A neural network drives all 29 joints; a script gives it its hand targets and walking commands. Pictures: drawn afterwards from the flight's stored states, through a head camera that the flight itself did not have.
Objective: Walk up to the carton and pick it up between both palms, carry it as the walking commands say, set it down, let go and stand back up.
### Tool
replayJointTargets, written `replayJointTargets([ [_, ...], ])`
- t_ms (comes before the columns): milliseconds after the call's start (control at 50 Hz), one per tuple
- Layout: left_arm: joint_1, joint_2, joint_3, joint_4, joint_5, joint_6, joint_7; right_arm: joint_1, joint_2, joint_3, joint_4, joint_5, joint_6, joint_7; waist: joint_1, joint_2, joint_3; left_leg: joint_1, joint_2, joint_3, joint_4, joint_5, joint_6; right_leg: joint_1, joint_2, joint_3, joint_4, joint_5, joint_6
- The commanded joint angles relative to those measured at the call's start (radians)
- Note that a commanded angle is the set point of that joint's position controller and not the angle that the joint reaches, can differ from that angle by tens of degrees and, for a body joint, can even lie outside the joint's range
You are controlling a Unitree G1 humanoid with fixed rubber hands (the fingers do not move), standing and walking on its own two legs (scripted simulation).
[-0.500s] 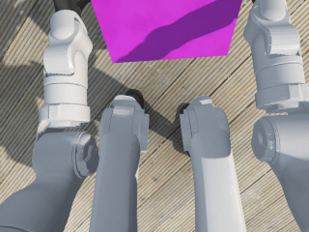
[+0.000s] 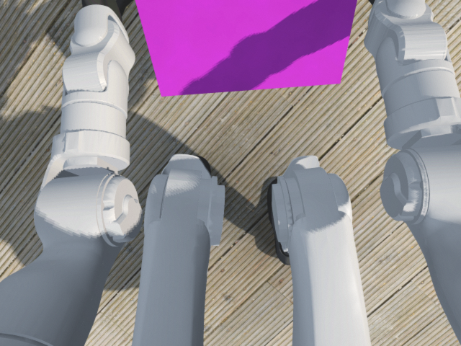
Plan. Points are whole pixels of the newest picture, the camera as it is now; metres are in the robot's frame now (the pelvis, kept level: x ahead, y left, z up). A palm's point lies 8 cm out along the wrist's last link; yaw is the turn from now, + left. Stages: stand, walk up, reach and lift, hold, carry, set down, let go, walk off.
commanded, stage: set down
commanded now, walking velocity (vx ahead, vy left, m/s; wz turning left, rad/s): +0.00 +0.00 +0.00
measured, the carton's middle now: (244, 16) +0.56 +0.01 -0.24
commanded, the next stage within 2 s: none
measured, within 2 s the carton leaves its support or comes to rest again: neither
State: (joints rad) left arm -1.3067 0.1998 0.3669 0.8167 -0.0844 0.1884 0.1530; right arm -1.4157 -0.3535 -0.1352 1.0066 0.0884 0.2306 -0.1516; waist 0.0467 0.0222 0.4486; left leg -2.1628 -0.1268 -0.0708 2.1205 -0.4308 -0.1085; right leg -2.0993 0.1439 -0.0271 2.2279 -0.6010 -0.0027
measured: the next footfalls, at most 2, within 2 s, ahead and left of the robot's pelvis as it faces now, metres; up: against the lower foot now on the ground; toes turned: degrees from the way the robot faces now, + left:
none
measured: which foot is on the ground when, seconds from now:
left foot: down 0.00-1.00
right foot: down 0.00-1.00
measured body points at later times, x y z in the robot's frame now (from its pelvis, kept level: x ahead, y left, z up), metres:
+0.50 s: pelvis +0.05 +0.00 +0.00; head +0.39 -0.02 +0.29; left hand +0.56 +0.20 -0.14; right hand +0.59 -0.17 -0.16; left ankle +0.16 +0.13 -0.34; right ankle +0.12 -0.10 -0.34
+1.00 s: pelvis +0.03 +0.01 -0.01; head +0.37 -0.03 +0.29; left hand +0.55 +0.20 -0.15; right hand +0.58 -0.17 -0.16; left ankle +0.16 +0.13 -0.34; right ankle +0.12 -0.09 -0.34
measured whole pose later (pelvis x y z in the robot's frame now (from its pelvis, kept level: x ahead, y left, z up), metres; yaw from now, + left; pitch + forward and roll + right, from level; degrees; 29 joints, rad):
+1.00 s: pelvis +0.03 +0.01 -0.01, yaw +0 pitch +38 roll +3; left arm -1.19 0.19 0.41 1.00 -0.12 0.04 0.09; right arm -1.34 -0.32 -0.12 1.14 0.07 0.05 -0.07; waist 0.04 0.04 0.17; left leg -2.33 -0.08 -0.01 2.16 -0.51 -0.07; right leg -2.27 0.11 0.00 2.27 -0.66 -0.01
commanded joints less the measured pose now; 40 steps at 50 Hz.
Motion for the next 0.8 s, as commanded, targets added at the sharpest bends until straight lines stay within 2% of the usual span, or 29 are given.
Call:
replayJointTargets([
  [0, -0.508, -0.965, -0.398, -0.008, -0.058, 0.034, -0.262, -0.548, 0.945, 0.316, -0.219, 0.072, -0.057, 0.347, -0.020, -0.044, -1.630, 0.565, 0.016, 0.175, -0.098, 0.134, 0.090, 0.403, -0.032, -0.012, -0.309, 0.167, -0.015],
  [20, -0.439, -0.973, -0.330, 0.116, -0.029, 0.040, -0.266, -0.509, 0.923, 0.309, -0.050, 0.044, -0.042, 0.349, -0.010, -0.104, -1.438, 0.438, 0.012, 0.184, -0.099, 0.071, 0.094, 0.320, -0.048, -0.010, -0.341, 0.106, -0.013],
  [40, -0.454, -0.972, -0.343, 0.051, -0.040, 0.032, -0.270, -0.466, 0.971, 0.289, -0.104, 0.042, -0.052, 0.355, -0.059, -0.106, -1.440, 0.478, 0.011, 0.154, -0.108, 0.120, 0.111, 0.308, -0.030, -0.011, -0.316, 0.147, -0.015],
  [60, -0.361, -0.977, -0.306, 0.104, 0.000, 0.035, -0.284, -0.398, 0.940, 0.267, -0.040, 0.023, -0.053, 0.361, -0.023, -0.086, -1.298, 0.381, 0.006, 0.181, -0.088, 0.109, 0.104, 0.246, -0.032, 0.012, -0.333, 0.122, -0.028],
  [80, -0.362, -0.937, -0.275, 0.097, -0.012, 0.022, -0.287, -0.351, 0.959, 0.270, -0.064, 0.014, -0.064, 0.361, -0.030, -0.177, -1.280, 0.322, 0.007, 0.163, -0.083, 0.090, 0.115, 0.229, -0.032, 0.011, -0.323, 0.135, -0.014],
  [100, -0.321, -0.937, -0.285, 0.110, 0.014, 0.013, -0.290, -0.344, 0.956, 0.278, -0.052, 0.007, -0.076, 0.354, -0.047, -0.132, -1.287, 0.316, 0.008, 0.164, -0.085, 0.131, 0.107, 0.224, -0.037, 0.012, -0.333, 0.205, -0.010],
  [140, -0.242, -0.928, -0.248, 0.201, 0.032, 0.023, -0.296, -0.284, 0.888, 0.231, 0.011, -0.038, -0.072, 0.354, -0.071, -0.139, -1.155, 0.239, 0.007, 0.168, -0.101, 0.055, 0.095, 0.160, -0.039, 0.008, -0.345, 0.147, -0.015],
  [160, -0.261, -0.880, -0.218, 0.166, 0.049, 0.010, -0.292, -0.269, 0.911, 0.218, 0.011, -0.051, -0.072, 0.342, -0.037, -0.164, -1.160, 0.223, 0.002, 0.168, -0.109, 0.061, 0.092, 0.196, -0.041, 0.008, -0.354, 0.166, -0.013],
  [200, -0.274, -0.840, -0.246, 0.117, 0.054, 0.004, -0.284, -0.248, 0.880, 0.205, 0.010, -0.050, -0.074, 0.347, -0.064, -0.117, -1.148, 0.278, 0.002, 0.151, -0.115, 0.088, 0.096, 0.196, -0.035, 0.012, -0.333, 0.202, -0.012],
  [220, -0.196, -0.831, -0.210, 0.206, 0.088, 0.016, -0.288, -0.203, 0.862, 0.212, 0.081, -0.054, -0.069, 0.339, -0.022, -0.135, -1.098, 0.216, 0.016, 0.166, -0.110, 0.064, 0.077, 0.224, -0.051, 0.030, -0.358, 0.197, -0.003],
  [240, -0.182, -0.801, -0.193, 0.205, 0.075, 0.022, -0.290, -0.193, 0.812, 0.196, 0.079, -0.077, -0.060, 0.336, -0.077, -0.159, -1.079, 0.161, 0.011, 0.168, -0.111, 0.040, 0.090, 0.215, -0.050, 0.032, -0.361, 0.201, -0.008],
  [260, -0.121, -0.848, -0.184, 0.202, 0.098, 0.018, -0.295, -0.152, 0.852, 0.194, 0.061, -0.091, -0.059, 0.335, -0.039, -0.157, -1.149, 0.230, 0.000, 0.172, -0.120, 0.054, 0.090, 0.237, -0.042, 0.011, -0.369, 0.194, 0.001],
  [320, -0.108, -0.797, -0.207, 0.163, 0.077, 0.006, -0.296, -0.134, 0.838, 0.234, 0.050, -0.066, -0.068, 0.322, -0.023, -0.156, -1.203, 0.170, 0.017, 0.164, -0.125, 0.109, 0.084, 0.359, -0.041, 0.048, -0.342, 0.311, 0.001],
  [340, -0.113, -0.795, -0.235, 0.154, 0.070, -0.006, -0.300, -0.152, 0.860, 0.269, 0.019, -0.034, -0.086, 0.323, 0.015, -0.106, -1.235, 0.190, 0.016, 0.173, -0.106, 0.131, 0.071, 0.350, -0.043, 0.062, -0.342, 0.340, 0.005],
  [360, -0.087, -0.837, -0.246, 0.187, 0.056, 0.002, -0.305, -0.137, 0.866, 0.275, 0.038, -0.060, -0.084, 0.328, -0.047, -0.120, -1.187, 0.172, 0.009, 0.159, -0.111, 0.135, 0.078, 0.337, -0.046, 0.046, -0.325, 0.342, -0.002],
  [400, -0.028, -0.819, -0.220, 0.212, 0.075, 0.001, -0.305, -0.074, 0.864, 0.290, 0.050, -0.058, -0.085, 0.320, -0.009, -0.169, -1.177, 0.137, 0.012, 0.148, -0.113, 0.179, 0.078, 0.344, -0.047, 0.065, -0.327, 0.435, 0.003],
  [440, -0.074, -0.847, -0.279, 0.123, 0.028, -0.015, -0.308, -0.103, 0.826, 0.295, -0.039, -0.047, -0.109, 0.317, -0.042, -0.131, -1.265, 0.150, 0.010, 0.143, -0.095, 0.220, 0.071, 0.361, -0.037, 0.069, -0.316, 0.480, -0.016],
  [460, -0.037, -0.821, -0.305, 0.183, 0.039, -0.011, -0.304, -0.057, 0.827, 0.296, 0.056, -0.052, -0.106, 0.309, -0.010, -0.114, -1.256, 0.181, 0.017, 0.139, -0.088, 0.246, 0.055, 0.361, -0.054, 0.065, -0.302, 0.505, -0.007],
  [520, 0.051, -0.857, -0.349, 0.162, 0.024, -0.039, -0.286, 0.048, 0.901, 0.345, 0.038, -0.042, -0.119, 0.312, -0.040, -0.147, -1.268, 0.227, 0.012, 0.136, -0.100, 0.282, 0.060, 0.343, -0.044, 0.033, -0.279, 0.527, 0.010],
  [540, 0.021, -0.823, -0.345, 0.164, 0.017, -0.044, -0.282, -0.019, 0.846, 0.334, 0.009, -0.007, -0.134, 0.308, -0.020, -0.095, -1.260, 0.183, 0.009, 0.146, -0.092, 0.268, 0.053, 0.351, -0.044, 0.051, -0.286, 0.539, -0.012],
  [560, 0.017, -0.780, -0.342, 0.142, 0.010, -0.056, -0.276, -0.020, 0.808, 0.368, -0.021, -0.015, -0.143, 0.293, -0.017, -0.157, -1.304, 0.145, 0.035, 0.135, -0.084, 0.287, 0.040, 0.464, -0.066, 0.088, -0.269, 0.646, 0.000],
  [580, -0.055, -0.820, -0.397, 0.080, -0.037, -0.063, -0.262, -0.051, 0.834, 0.349, -0.013, -0.011, -0.140, 0.296, -0.051, -0.138, -1.319, 0.229, 0.012, 0.117, -0.101, 0.311, 0.057, 0.410, -0.044, 0.056, -0.265, 0.589, -0.005],
  [600, -0.028, -0.838, -0.402, 0.130, -0.023, -0.053, -0.262, -0.043, 0.815, 0.337, -0.021, -0.015, -0.139, 0.289, -0.046, -0.105, -1.285, 0.236, 0.016, 0.128, -0.087, 0.308, 0.051, 0.378, -0.041, 0.072, -0.273, 0.537, -0.015],
  [620, -0.015, -0.842, -0.421, 0.112, -0.048, -0.063, -0.262, -0.002, 0.798, 0.339, -0.020, -0.044, -0.146, 0.280, -0.086, -0.134, -1.272, 0.240, 0.011, 0.116, -0.085, 0.301, 0.046, 0.409, -0.046, 0.060, -0.276, 0.551, -0.004],
  [640, 0.016, -0.813, -0.405, 0.120, -0.028, -0.069, -0.261, -0.010, 0.819, 0.355, -0.022, -0.012, -0.151, 0.276, -0.037, -0.112, -1.267, 0.227, 0.015, 0.137, -0.076, 0.270, 0.041, 0.414, -0.049, 0.067, -0.267, 0.516, -0.010],
  [700, -0.088, -0.806, -0.422, 0.142, -0.075, -0.072, -0.242, -0.059, 0.765, 0.331, 0.035, -0.026, -0.148, 0.284, -0.099, -0.114, -1.200, 0.355, 0.011, 0.112, -0.094, 0.244, 0.050, 0.277, -0.047, 0.032, -0.283, 0.364, -0.001],
  [740, -0.063, -0.790, -0.346, 0.170, -0.035, -0.064, -0.244, -0.099, 0.777, 0.334, -0.011, -0.026, -0.142, 0.291, -0.039, -0.147, -1.156, 0.286, 0.008, 0.143, -0.064, 0.173, 0.057, 0.269, -0.050, 0.061, -0.315, 0.286, -0.008],
  [760, -0.081, -0.818, -0.389, 0.174, -0.065, -0.067, -0.240, -0.115, 0.751, 0.323, 0.075, -0.033, -0.137, 0.289, -0.091, -0.127, -1.134, 0.318, 0.008, 0.129, -0.097, 0.118, 0.051, 0.249, -0.056, 0.022, -0.306, 0.223, 0.005],
  [780, -0.140, -0.761, -0.346, 0.160, -0.048, -0.067, -0.240, -0.129, 0.746, 0.302, 0.055, -0.041, -0.140, 0.289, -0.084, -0.158, -1.104, 0.274, 0.000, 0.115, -0.087, 0.112, 0.065, 0.234, -0.053, 0.028, -0.305, 0.212, -0.015],
])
